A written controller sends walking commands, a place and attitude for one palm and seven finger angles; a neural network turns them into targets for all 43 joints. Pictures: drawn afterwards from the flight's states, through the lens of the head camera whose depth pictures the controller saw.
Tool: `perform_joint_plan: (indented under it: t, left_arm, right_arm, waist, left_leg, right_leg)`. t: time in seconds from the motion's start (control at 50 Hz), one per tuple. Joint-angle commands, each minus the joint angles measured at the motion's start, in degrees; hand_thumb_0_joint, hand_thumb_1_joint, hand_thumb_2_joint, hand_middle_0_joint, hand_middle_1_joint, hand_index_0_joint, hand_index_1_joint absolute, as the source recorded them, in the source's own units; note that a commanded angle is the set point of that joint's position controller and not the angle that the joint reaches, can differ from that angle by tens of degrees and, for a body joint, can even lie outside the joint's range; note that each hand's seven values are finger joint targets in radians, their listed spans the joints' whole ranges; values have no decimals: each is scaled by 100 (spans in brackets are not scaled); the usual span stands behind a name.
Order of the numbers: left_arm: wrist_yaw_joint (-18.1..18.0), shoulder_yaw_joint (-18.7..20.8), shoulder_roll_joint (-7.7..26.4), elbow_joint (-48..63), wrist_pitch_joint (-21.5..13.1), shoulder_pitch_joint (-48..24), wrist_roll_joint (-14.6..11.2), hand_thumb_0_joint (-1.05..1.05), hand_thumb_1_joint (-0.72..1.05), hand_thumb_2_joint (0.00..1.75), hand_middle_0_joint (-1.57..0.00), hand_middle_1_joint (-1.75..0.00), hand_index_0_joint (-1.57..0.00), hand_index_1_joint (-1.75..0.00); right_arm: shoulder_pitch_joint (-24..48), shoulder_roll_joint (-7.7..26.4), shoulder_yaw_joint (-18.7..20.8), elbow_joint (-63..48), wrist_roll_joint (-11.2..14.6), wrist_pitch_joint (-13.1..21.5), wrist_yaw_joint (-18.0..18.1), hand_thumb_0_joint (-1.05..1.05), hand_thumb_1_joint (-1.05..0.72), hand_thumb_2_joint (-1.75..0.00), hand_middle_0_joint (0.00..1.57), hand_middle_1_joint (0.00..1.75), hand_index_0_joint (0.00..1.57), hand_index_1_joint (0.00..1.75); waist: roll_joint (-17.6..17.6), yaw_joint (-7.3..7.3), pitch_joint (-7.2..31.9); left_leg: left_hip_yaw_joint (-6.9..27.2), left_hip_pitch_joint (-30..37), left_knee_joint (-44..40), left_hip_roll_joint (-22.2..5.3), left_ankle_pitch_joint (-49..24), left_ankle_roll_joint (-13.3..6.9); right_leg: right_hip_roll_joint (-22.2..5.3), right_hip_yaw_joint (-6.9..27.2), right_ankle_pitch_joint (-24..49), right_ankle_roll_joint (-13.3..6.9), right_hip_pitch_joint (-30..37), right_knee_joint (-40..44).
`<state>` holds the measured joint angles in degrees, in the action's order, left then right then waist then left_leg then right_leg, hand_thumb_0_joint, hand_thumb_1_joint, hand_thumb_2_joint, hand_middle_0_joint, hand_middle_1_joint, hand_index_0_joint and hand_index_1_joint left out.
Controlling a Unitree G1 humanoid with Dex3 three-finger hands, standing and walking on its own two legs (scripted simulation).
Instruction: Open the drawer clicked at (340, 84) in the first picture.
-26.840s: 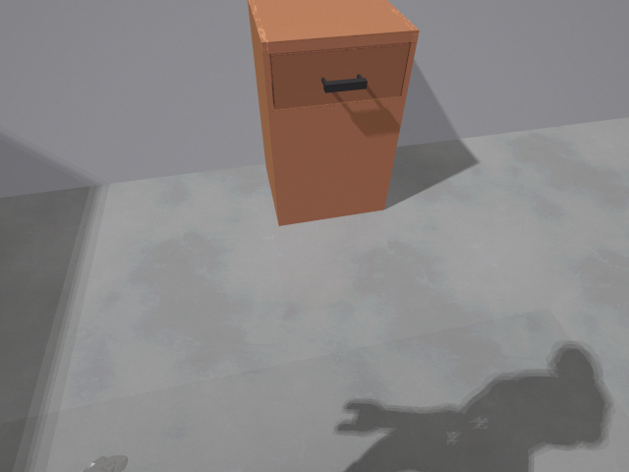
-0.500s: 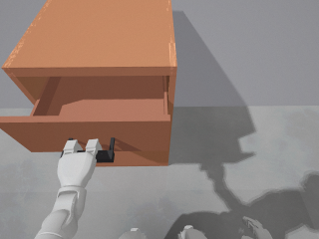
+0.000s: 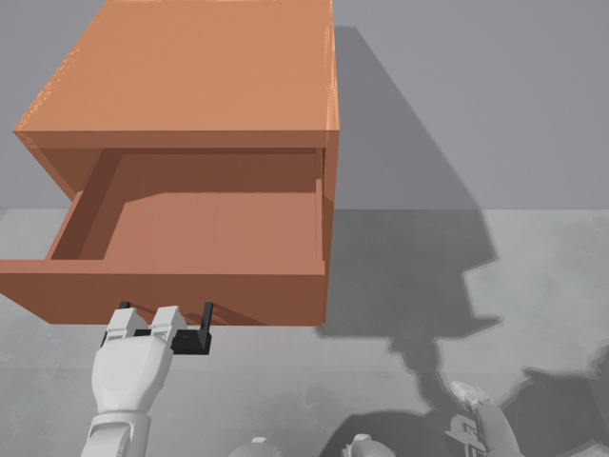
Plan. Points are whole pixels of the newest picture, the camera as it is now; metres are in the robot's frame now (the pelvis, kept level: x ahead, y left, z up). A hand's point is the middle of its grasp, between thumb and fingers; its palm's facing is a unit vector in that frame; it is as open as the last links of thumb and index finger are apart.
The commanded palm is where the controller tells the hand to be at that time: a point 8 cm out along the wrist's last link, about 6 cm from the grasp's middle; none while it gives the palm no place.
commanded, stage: pull the drawer open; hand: left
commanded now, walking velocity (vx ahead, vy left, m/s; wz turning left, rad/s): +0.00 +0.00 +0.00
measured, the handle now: (161, 325) +0.30 +0.22 -0.03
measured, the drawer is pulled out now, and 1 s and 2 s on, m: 0.22 0.30 0.30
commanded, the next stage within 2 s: open the thumb to release the handle in 0.74 s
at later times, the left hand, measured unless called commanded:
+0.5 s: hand (139, 429) +0.17 +0.22 -0.05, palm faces -0.08 -0.09 -0.99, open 6.3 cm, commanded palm +0.13 +0.22 +0.00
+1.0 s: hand (133, 437) +0.16 +0.23 -0.05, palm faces -0.06 -0.07 -1.00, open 6.5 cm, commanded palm +0.14 +0.23 +0.00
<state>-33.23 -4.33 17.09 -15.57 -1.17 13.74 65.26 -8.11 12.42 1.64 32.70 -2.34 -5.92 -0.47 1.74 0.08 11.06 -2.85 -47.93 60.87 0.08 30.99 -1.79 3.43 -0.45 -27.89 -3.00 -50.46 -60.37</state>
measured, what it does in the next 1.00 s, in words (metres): stands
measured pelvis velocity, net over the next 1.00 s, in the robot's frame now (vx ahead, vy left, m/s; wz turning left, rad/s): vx -0.01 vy -0.01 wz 0.02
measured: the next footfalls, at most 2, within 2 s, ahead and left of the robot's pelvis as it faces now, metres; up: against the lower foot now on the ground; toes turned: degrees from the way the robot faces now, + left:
none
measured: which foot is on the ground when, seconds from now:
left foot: down 0.00-1.00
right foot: down 0.00-1.00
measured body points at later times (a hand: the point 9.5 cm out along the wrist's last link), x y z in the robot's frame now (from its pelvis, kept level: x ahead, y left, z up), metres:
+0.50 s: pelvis +0.00 -0.01 -0.01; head +0.07 -0.03 +0.43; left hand +0.17 +0.22 +0.01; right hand +0.20 -0.23 -0.12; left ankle -0.02 +0.10 -0.66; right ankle +0.01 -0.09 -0.66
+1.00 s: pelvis -0.01 -0.01 -0.03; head +0.07 -0.04 +0.42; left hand +0.16 +0.23 +0.01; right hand +0.19 -0.24 -0.14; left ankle -0.02 +0.10 -0.66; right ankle +0.01 -0.09 -0.66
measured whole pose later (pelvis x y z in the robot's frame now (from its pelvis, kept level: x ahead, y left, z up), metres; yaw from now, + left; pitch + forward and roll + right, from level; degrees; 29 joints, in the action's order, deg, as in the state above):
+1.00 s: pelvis -0.01 -0.01 -0.03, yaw +1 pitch +21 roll +1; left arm -33.9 1.2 20.0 -1.8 -11.0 30.1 64.3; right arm -7.2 13.2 2.0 30.3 -4.7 -4.4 -1.3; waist 1.8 -2.0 11.9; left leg -1.9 -55.8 68.5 0.2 33.3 -0.7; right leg 3.2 -1.7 -30.8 -4.3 -58.4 -68.7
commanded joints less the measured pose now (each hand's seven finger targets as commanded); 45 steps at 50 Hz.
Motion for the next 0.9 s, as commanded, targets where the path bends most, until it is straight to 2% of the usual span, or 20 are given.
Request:
perform_joint_plan:
  t: [0.0, 0.1, 0.16, 0.24, 0.32, 0.36, 0.42, 0.44, 0.46, 0.48, 0.52, 0.58, 0.66, 0.7, 0.76, 0.8, 0.82, 0.84, 0.86, 0.88]
  left_arm:
    - [-375, 715, 850, 1205, -40, 704, -153, 0, 90, 90, -40, -135, -40, -135]
    - [-400, 631, 765, 1529, -93, 996, -117, 0, 90, 90, -40, -135, -40, -135]
    - [-385, 681, 763, 1567, -129, 1314, -139, 0, 90, 90, -40, -135, -40, -135]
    - [-342, 743, 777, 1831, -233, 1887, -214, 0, 90, 90, -40, -135, -40, -135]
    - [-305, 835, 853, 1930, -365, 2070, -223, 0, 90, 90, -40, -135, -40, -135]
    - [-319, 972, 952, 1995, -464, 2329, -195, 0, 90, 90, -40, -135, -40, -135]
    - [-324, 1001, 927, 2086, -574, 2589, -171, 0, 90, 90, -40, -135, -40, -135]
    - [-298, 967, 892, 2145, -596, 2535, -196, 0, 90, 90, -40, -135, -40, -135]
    - [-295, 986, 930, 2191, -633, 2613, -172, 0, 90, 90, -40, -135, -40, -135]
    - [-292, 941, 876, 2184, -638, 2564, -169, 0, 90, 90, -40, -135, -40, -135]
    - [-281, 921, 872, 2314, -664, 2498, -166, 0, 90, 90, -40, -135, -40, -135]
    - [-262, 1029, 942, 2347, -724, 2666, -218, 0, 90, 90, -40, -135, -40, -135]
    - [-207, 1167, 1030, 2399, -780, 3207, -296, 0, 90, 90, -40, -135, -40, -135]
    - [-160, 1093, 964, 2482, -780, 3411, -355, 0, 90, 90, -40, -135, -40, -135]
    - [-142, 1302, 1058, 2348, -848, 3762, -398, 0, 90, 90, -40, -135, -40, -135]
    - [-127, 1265, 1025, 2451, -912, 3738, -392, 0, 90, 90, -40, -135, -40, -135]
    - [-239, 1139, 1222, 2541, -888, 1705, -198, 0, 90, 90, -40, -135, -40, -135]
    - [-303, 1239, 1111, 2571, -946, 1609, -160, 0, 83, 87, -40, -134, -40, -134]
    - [-373, 1450, 1274, 2320, -959, 1967, -130, 0, 76, 84, -39, -134, -39, -134]
    - [-364, 1350, 1078, 2023, -925, 2289, -178, 0, 69, 81, -38, -133, -38, -133]
  right_arm:
    - [364, 679, 199, -834, -31, 287, 12, 0, -90, -90, 20, 30, 20, 30]
    - [393, 672, 194, -909, -68, 305, -32, 0, -90, -90, 20, 30, 20, 30]
    - [398, 663, 178, -949, -85, 319, -40, 0, -90, -90, 20, 30, 20, 30]
    - [392, 644, 166, -1058, -95, 363, -62, 0, -90, -90, 20, 30, 20, 30]
    - [456, 628, 141, -1082, -118, 361, -69, 0, -90, -90, 20, 30, 20, 30]
    - [466, 613, 114, -1106, -141, 389, -79, 0, -90, -90, 20, 30, 20, 30]
    - [487, 597, 129, -1143, -158, 397, -105, 0, -90, -90, 20, 30, 20, 30]
    - [489, 602, 124, -1144, -165, 418, -114, 0, -90, -90, 20, 30, 20, 30]
    - [513, 596, 120, -1167, -180, 414, -128, 0, -90, -90, 20, 30, 20, 30]
    - [503, 603, 136, -1164, -176, 415, -123, 0, -90, -90, 20, 30, 20, 30]
    - [509, 612, 147, -1191, -200, 418, -134, 0, -90, -90, 20, 30, 20, 30]
    - [499, 589, 142, -1210, -197, 430, -115, 0, -90, -90, 20, 30, 20, 30]
    - [541, 542, 116, -1269, -173, 421, -145, 0, -90, -90, 20, 30, 20, 30]
    - [565, 527, 114, -1303, -170, 418, -160, 0, -90, -90, 20, 30, 20, 30]
    - [635, 459, 95, -1257, -145, 392, -144, 0, -90, -90, 20, 30, 20, 30]
    - [640, 466, 115, -1244, -165, 398, -160, 0, -90, -90, 20, 30, 20, 30]
    - [580, 675, 135, -1091, -230, 341, -122, 0, -90, -90, 20, 30, 20, 30]
    - [492, 590, 170, -1076, -263, 395, -67, 0, -90, -90, 20, 30, 20, 30]
    - [456, 613, 180, -1073, -278, 438, -65, 0, -90, -90, 20, 30, 20, 30]
    - [466, 584, 185, -1086, -252, 455, -46, 0, -90, -90, 20, 30, 20, 30]
  waist:
    - [-125, -304, 1436]
    - [53, -298, 1439]
    - [-76, -320, 1475]
    - [-13, -389, 1459]
    - [-197, -383, 1237]
    - [-143, -448, 1411]
    - [12, -482, 1284]
    - [-9, -419, 1285]
    - [-20, -457, 1302]
    - [30, -405, 1142]
    - [-47, -389, 1175]
    - [-117, -420, 1230]
    - [-58, -581, 1395]
    - [-86, -582, 1356]
    - [-166, -657, 1285]
    - [-155, -624, 1238]
    - [-133, -97, 993]
    - [-33, -194, 1111]
    - [-74, -317, 1335]
    - [-70, -320, 1199]
  left_leg:
    - [270, 852, -532, 225, -2207, 43]
    - [287, 960, -467, 203, -2281, 52]
    - [287, 911, -423, 199, -2284, 51]
    - [293, 938, -403, 200, -2451, 53]
    - [268, 649, -321, 231, -2062, 30]
    - [255, 652, -276, 242, -2115, 42]
    - [265, 621, -241, 239, -2051, 55]
    - [277, 647, -230, 229, -2056, 48]
    - [256, 615, -174, 246, -1955, 53]
    - [272, 572, -169, 238, -1861, 39]
    - [278, 552, -109, 240, -1721, 36]
    - [270, 435, -74, 250, -1673, 27]
    - [232, 456, -84, 277, -1809, 47]
    - [218, 424, -79, 284, -1821, 36]
    - [198, 234, -120, 304, -1824, 30]
    - [203, 241, -97, 297, -1820, 20]
    - [311, 97, 121, 241, -1538, 1]
    - [282, 102, 123, 228, -1510, -22]
    - [279, 182, 145, 240, -1523, 12]
    - [264, 128, 126, 243, -1477, 0]
  right_leg:
    - [-48, 339, 2619, -76, 1213, 655]
    - [-47, 286, 2487, -95, 984, 571]
    - [-45, 287, 2503, -87, 984, 524]
    - [-50, 271, 2655, -116, 1033, 488]
    - [-64, 359, 2507, -107, 971, 492]
    - [-71, 417, 2531, -118, 940, 412]
    - [-56, 348, 2322, -142, 779, 360]
    - [-61, 342, 2303, -151, 704, 368]
    - [-59, 404, 2151, -140, 602, 353]
    - [-59, 331, 2073, -145, 546, 365]
    - [-69, 346, 1846, -142, 405, 364]
    - [-88, 350, 1895, -137, 489, 330]
    - [-81, 437, 2013, -157, 605, 302]
    - [-90, 495, 2152, -156, 701, 354]
    - [-94, 554, 2418, -155, 963, 357]
    - [-97, 604, 2479, -161, 913, 376]
    - [-137, 632, 2166, -111, 214, 290]
    - [-133, 489, 2078, -85, 305, 266]
    - [-114, 516, 1938, -98, 257, 215]
    - [-113, 408, 1943, -103, 333, 253]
